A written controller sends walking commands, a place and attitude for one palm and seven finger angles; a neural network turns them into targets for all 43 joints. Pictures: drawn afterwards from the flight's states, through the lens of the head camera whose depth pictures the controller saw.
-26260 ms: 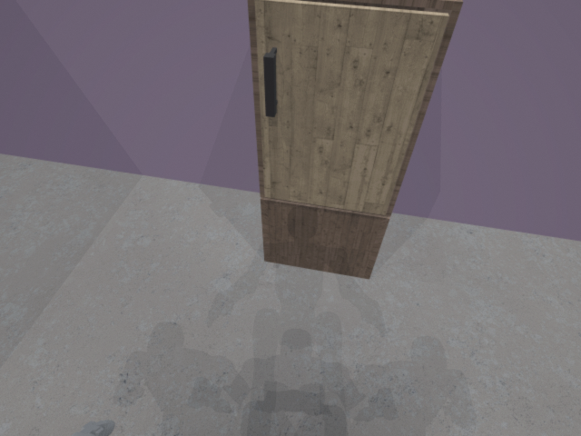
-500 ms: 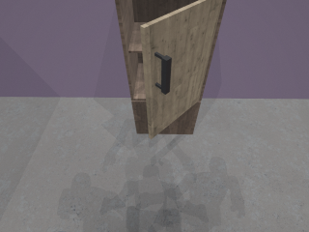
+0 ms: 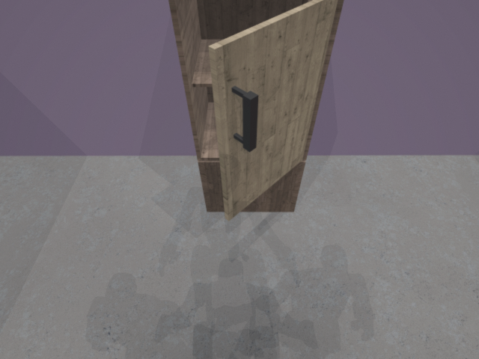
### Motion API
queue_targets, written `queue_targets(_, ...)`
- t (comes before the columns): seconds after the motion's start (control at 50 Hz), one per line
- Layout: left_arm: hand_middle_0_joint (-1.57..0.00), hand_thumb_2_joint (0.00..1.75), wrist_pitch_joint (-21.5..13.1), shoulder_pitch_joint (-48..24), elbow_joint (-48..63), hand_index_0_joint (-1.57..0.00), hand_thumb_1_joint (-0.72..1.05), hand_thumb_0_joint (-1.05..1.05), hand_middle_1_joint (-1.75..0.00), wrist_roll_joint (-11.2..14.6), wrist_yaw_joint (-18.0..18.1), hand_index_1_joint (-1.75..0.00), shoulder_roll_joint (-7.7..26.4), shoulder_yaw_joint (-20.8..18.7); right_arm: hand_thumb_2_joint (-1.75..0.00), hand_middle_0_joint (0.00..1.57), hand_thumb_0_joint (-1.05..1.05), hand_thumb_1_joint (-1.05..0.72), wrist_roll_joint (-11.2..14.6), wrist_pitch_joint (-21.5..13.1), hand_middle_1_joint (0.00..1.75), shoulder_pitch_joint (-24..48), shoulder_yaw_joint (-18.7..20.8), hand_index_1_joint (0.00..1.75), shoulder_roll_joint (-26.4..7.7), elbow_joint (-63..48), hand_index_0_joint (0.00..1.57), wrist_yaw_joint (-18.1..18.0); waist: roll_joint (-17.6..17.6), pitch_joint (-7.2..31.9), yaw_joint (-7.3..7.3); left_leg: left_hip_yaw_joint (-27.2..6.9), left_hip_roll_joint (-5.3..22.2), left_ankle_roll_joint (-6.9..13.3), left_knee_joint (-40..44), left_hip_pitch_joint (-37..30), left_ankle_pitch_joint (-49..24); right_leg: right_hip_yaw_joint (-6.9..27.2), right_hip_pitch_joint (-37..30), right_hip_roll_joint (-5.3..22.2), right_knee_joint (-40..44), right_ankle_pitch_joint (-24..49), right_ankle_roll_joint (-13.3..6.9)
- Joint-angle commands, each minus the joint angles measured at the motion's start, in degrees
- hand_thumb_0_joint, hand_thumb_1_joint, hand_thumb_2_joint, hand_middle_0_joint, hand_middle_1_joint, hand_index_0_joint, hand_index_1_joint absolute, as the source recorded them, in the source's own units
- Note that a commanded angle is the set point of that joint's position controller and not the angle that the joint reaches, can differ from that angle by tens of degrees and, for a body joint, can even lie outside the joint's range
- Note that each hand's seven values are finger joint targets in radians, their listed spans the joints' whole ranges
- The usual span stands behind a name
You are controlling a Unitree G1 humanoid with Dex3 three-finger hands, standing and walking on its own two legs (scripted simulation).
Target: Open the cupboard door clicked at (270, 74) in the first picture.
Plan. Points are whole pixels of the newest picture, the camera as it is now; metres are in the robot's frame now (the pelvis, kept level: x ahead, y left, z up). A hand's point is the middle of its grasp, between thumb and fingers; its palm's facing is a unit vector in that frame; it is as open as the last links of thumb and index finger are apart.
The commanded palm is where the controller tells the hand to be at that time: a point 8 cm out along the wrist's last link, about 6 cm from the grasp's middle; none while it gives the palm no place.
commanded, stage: walk to a spot facing it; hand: left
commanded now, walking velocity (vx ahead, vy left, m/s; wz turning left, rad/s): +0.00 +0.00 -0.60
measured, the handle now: (243, 119) +0.60 +0.03 +0.05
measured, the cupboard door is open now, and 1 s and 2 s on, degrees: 45 45 45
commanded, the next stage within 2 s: none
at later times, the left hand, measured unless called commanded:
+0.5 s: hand out of the picture +0.06 +0.18 -0.17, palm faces -0.18 -0.94 -0.29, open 7.4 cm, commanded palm none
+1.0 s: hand (174, 353) +0.16 +0.15 -0.17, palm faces -0.45 -0.85 -0.27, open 7.4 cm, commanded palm none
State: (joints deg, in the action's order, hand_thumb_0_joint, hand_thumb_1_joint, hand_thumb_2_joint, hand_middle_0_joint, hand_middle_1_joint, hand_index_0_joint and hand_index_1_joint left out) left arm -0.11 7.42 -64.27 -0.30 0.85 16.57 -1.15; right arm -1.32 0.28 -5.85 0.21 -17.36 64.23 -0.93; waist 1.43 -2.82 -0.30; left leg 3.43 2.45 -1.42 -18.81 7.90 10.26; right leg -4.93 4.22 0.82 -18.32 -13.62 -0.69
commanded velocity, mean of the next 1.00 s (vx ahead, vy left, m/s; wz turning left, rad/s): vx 0.00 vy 0.00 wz -0.60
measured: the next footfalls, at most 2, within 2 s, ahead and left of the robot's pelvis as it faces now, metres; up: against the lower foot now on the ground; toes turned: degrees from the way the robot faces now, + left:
left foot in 0.76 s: +0.05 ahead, +0.13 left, +0.00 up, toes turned -24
right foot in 1.02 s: -0.06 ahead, -0.14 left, +0.00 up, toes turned -33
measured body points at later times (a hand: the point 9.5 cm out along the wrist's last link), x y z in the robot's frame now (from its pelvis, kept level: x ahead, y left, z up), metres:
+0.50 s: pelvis -0.03 -0.02 -0.01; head +0.02 -0.06 +0.43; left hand +0.07 +0.22 -0.15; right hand -0.03 -0.28 -0.18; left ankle -0.04 +0.14 -0.67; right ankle -0.05 -0.10 -0.75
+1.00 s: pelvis -0.04 +0.00 -0.02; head +0.01 -0.03 +0.42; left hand +0.18 +0.19 -0.15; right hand -0.10 -0.27 -0.16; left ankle +0.02 +0.15 -0.75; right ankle -0.09 -0.12 -0.74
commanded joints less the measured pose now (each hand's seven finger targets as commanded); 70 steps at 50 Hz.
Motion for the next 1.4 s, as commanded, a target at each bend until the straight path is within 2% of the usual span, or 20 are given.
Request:
queue_targets(0.0,-0.2,0.9,0.8,2.2,3.6,-0.2,0.9,0.0,-0.3,-0.4,0.6,-0.3,7.8,-2.2,-0.9,0.2,0.0,-0.9,0.0,0.7,0.3,-4.7,2.1,0.3,-5.0,-3.2,0.2,-1.3,-2.6,3.7,1.18,0.0,6.2,0.9,-4.9,-2.5,-12.6,7.8,3.9,7.2,-2.9,22.6,-1.8)
queue_targets(0.16,-0.2,0.9,2.5,2.7,9.8,-0.2,0.9,0.0,-0.3,-0.9,-0.7,-0.3,5.8,-3.8,-0.9,0.2,0.0,-0.9,-0.3,1.0,0.3,-6.5,4.4,0.3,-6.2,-8.2,0.2,-1.9,3.3,2.9,1.27,-1.8,11.5,3.8,-5.1,-0.3,-5.9,9.0,13.5,2.2,-14.7,12.2,-1.3)
queue_targets(0.24,-0.2,0.9,3.4,1.8,12.4,-0.2,0.9,0.0,-0.3,-0.7,-1.6,-0.3,2.6,-4.0,-0.9,0.2,0.0,-0.9,-0.8,0.4,0.3,-6.7,5.1,0.3,-7.5,-9.5,0.2,-1.8,12.2,2.6,0.85,-7.2,21.2,10.6,1.0,2.5,-8.1,4.4,17.0,0.3,-31.0,-17.5,-0.2)
queue_targets(0.3,-0.2,0.9,2.5,10.2,10.4,-0.2,0.9,0.0,-0.3,-1.0,-1.9,-0.3,3.6,-5.1,-0.9,0.2,0.0,-0.9,-0.4,0.6,0.3,-1.4,5.1,0.3,-6.5,-11.6,0.2,-1.8,2.4,3.0,-4.45,1.8,13.9,4.4,-14.2,10.7,-5.3,5.7,4.7,1.9,-11.4,1.1,-0.8)
queue_targets(0.32,-0.2,0.9,1.7,11.8,10.1,-0.2,0.9,0.0,-0.3,-1.9,-1.0,-0.3,10.0,-6.3,-0.9,0.2,0.0,-0.9,0.5,1.2,0.3,-1.3,4.8,0.3,-2.2,-13.5,0.2,-1.4,-19.3,3.1,-4.48,7.8,3.7,-0.8,-28.6,20.7,13.9,25.9,1.1,14.3,0.6,10.3,-5.0)
queue_targets(0.34,-0.2,0.9,1.8,12.3,10.3,-0.2,0.9,0.0,-0.3,-1.1,-0.5,-0.3,12.1,-6.4,-0.9,0.2,0.0,-0.9,0.6,1.7,0.3,0.4,4.7,0.3,-2.2,-14.3,0.2,-1.0,-19.0,1.4,-5.77,1.6,0.1,-1.2,-41.2,23.3,25.9,33.5,5.6,20.2,4.0,13.3,-10.8)
queue_targets(0.42,-0.2,0.9,1.3,4.8,12.9,-0.2,0.9,0.0,-0.3,-1.0,0.8,-0.3,6.1,-5.7,-0.9,0.2,0.0,-0.9,0.4,1.7,0.3,-1.8,4.6,0.3,-0.8,-12.8,0.2,-0.8,-9.1,3.7,-0.35,-4.9,2.1,-1.6,-47.4,24.0,14.1,26.6,5.1,12.8,-0.9,15.6,-10.9)
queue_targets(0.6,-0.2,0.9,1.6,8.0,12.7,-0.2,0.9,0.0,-0.3,-1.3,0.4,-0.3,7.7,-6.4,-0.9,0.2,0.0,-0.9,1.3,1.2,0.3,0.9,4.0,0.3,0.5,-15.3,0.2,-1.5,-10.2,6.1,-1.93,-3.8,-1.1,-1.6,-28.5,17.6,15.7,29.7,1.0,10.0,-3.8,27.2,-11.0)
queue_targets(0.68,-0.2,0.9,2.1,3.0,14.3,-0.2,0.9,0.0,-0.3,-0.8,0.0,-0.3,6.9,-6.1,-0.9,0.2,0.0,-0.9,1.5,0.3,0.3,-6.1,4.2,0.3,-0.4,-13.7,0.2,-2.0,-8.0,7.1,2.36,-3.6,-1.2,-0.6,-7.3,0.0,4.7,28.6,13.2,5.7,-7.8,18.7,-5.4)
queue_targets(0.72,-0.2,0.9,2.1,4.2,16.6,-0.2,0.9,0.0,-0.3,0.0,-1.1,-0.3,1.5,-4.8,-0.9,0.2,0.0,-0.9,0.1,-0.4,0.3,-7.5,5.8,0.3,-9.7,-14.8,0.2,-2.3,17.6,6.8,2.14,-27.0,23.1,8.5,5.0,-9.5,0.6,12.7,30.7,-5.8,-27.4,-17.7,1.5)
queue_targets(0.74,-0.2,0.9,1.9,1.3,18.3,-0.2,0.9,0.0,-0.3,-0.6,-1.7,-0.3,4.1,-5.3,-0.9,0.2,0.0,-0.9,-0.5,-0.2,0.3,-7.4,5.7,0.3,-11.3,-15.9,0.2,-2.7,12.0,4.2,2.81,-28.9,28.3,14.1,4.7,-0.7,-2.3,9.0,30.1,-2.9,-39.0,-21.5,2.9)
queue_targets(0.82,-0.2,0.9,2.5,0.9,17.2,-0.2,0.9,0.0,-0.3,-0.8,-2.9,-0.3,2.0,-5.2,-0.9,0.2,0.0,-0.9,-1.2,-0.6,0.3,-2.9,4.6,0.3,-6.1,-17.4,0.2,-2.4,13.4,3.6,-0.28,-8.1,15.2,9.0,-4.2,0.5,-26.4,5.2,27.3,-0.4,-43.4,-16.2,3.9)
queue_targets(0.94,-0.2,0.9,2.0,5.0,16.4,-0.2,0.9,0.0,-0.3,-0.6,-3.4,-0.3,3.4,-4.9,-0.9,0.2,0.0,-0.9,-0.4,0.3,0.3,-4.3,5.6,0.3,-8.9,-17.3,0.2,-1.4,8.4,5.2,-1.67,-1.7,13.1,3.3,-13.7,8.2,-14.1,-0.7,5.3,-2.3,-13.7,-0.4,1.4)
queue_targets(0.98,-0.2,0.9,1.1,10.5,15.1,-0.2,0.9,0.0,-0.3,-1.4,-1.8,-0.3,14.5,-7.0,-0.9,0.2,0.0,-0.9,0.8,0.5,0.3,-1.8,4.2,0.3,-1.8,-21.0,0.2,-0.7,-21.0,5.9,-4.52,4.8,0.4,-3.0,-38.6,26.6,26.4,33.1,-3.7,20.7,0.1,23.2,-9.3)
queue_targets(1.02,-0.2,0.9,1.7,8.3,15.9,-0.2,0.9,0.0,-0.3,-1.1,-0.6,-0.3,13.4,-7.0,-0.9,0.2,0.0,-0.9,1.0,1.2,0.3,-0.6,4.3,0.3,-3.7,-20.8,0.2,-0.9,-15.5,5.2,-3.98,-4.1,2.4,-1.7,-48.3,26.3,24.7,34.8,3.7,18.9,0.4,7.0,-13.9)
queue_targets(1.18,-0.2,0.9,2.5,-0.2,17.0,-0.2,0.9,0.0,-0.3,-0.9,-0.5,-0.3,9.3,-5.5,-0.9,0.2,0.0,-0.9,1.2,0.4,0.3,-10.3,3.5,0.3,-1.3,-14.9,0.2,-1.1,-9.4,6.7,2.74,-0.5,-1.0,-1.6,-13.0,3.6,7.2,24.8,15.3,7.9,-7.4,10.5,-6.2)
queue_targets(1.24,-0.2,0.9,2.8,-1.3,20.2,-0.2,0.9,0.0,-0.3,-0.2,-1.9,-0.3,4.1,-4.2,-0.9,0.2,0.0,-0.9,-0.7,-0.7,0.3,-12.9,5.5,0.3,-12.5,-16.1,0.2,-2.1,14.4,4.6,3.67,-28.7,27.3,11.4,7.0,0.5,7.6,7.4,30.4,-3.3,-37.7,-20.9,2.4)
queue_targets(1.26,-0.2,0.9,2.7,-2.5,19.8,-0.2,0.9,0.0,-0.3,-1.0,-2.4,-0.3,5.2,-4.8,-0.9,0.2,0.0,-0.9,-1.0,-1.2,0.3,-11.7,5.2,0.3,-11.3,-16.4,0.2,-1.7,6.6,3.7,3.08,-26.7,26.5,13.2,6.0,4.4,4.7,8.7,28.9,-1.1,-44.9,-18.9,2.3)
queue_targets(1.32,-0.2,0.9,3.0,-1.5,18.0,-0.2,0.9,0.0,-0.3,-0.9,-3.4,-0.3,2.2,-4.5,-0.9,0.2,0.0,-0.9,-1.1,-1.0,0.3,-6.1,4.2,0.3,-7.6,-16.9,0.2,-1.7,12.5,1.6,0.08,-7.4,17.0,8.4,-0.5,4.3,-13.1,4.3,27.0,0.8,-42.5,-14.6,3.4)
queue_targets(1.38,-0.2,0.9,2.3,-3.1,18.3,-0.2,0.9,0.0,-0.3,-0.6,-3.9,-0.3,0.6,-3.6,-0.9,0.2,0.0,-0.9,-1.2,-0.9,0.3,-11.5,4.5,0.3,-8.3,-15.1,0.2,-1.4,12.0,6.5,2.68,-2.3,16.5,6.7,-3.7,-1.3,-13.5,-0.6,19.8,-0.7,-28.3,-15.2,2.5)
